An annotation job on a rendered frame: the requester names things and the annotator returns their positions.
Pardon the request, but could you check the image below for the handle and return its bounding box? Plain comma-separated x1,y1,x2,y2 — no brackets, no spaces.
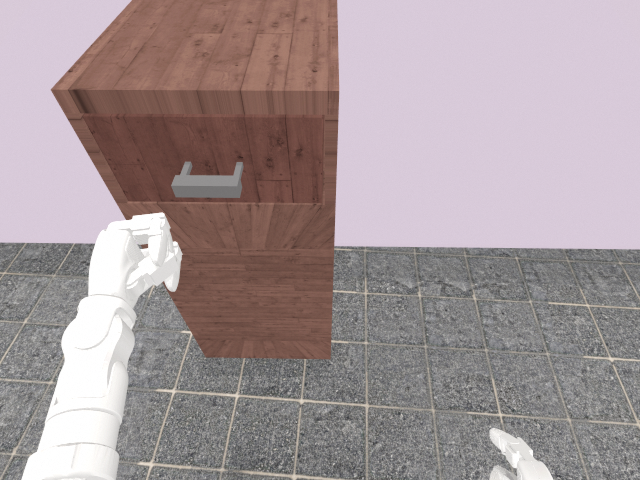
171,162,244,198

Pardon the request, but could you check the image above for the robot left forearm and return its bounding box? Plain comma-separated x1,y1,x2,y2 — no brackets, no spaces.
21,294,136,480

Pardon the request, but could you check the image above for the robot right hand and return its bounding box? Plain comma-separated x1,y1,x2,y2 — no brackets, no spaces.
489,428,553,480

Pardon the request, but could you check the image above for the drawer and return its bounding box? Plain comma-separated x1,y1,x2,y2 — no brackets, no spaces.
82,113,324,203

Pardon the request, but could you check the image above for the robot left hand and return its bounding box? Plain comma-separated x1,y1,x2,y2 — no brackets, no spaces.
88,213,183,309

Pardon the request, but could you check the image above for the cabinet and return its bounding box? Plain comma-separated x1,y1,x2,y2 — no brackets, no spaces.
51,0,339,359

